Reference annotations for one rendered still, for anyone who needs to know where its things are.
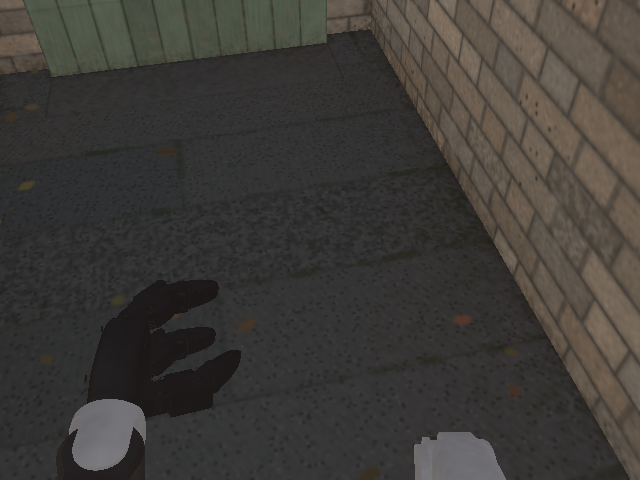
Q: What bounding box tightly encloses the robot right thigh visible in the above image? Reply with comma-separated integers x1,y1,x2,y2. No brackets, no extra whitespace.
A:
414,432,506,480

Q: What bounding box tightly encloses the robot left hand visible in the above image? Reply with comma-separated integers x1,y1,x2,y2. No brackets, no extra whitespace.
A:
84,280,241,418

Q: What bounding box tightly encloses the robot left forearm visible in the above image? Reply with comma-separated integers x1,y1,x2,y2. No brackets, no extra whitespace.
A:
56,399,146,480

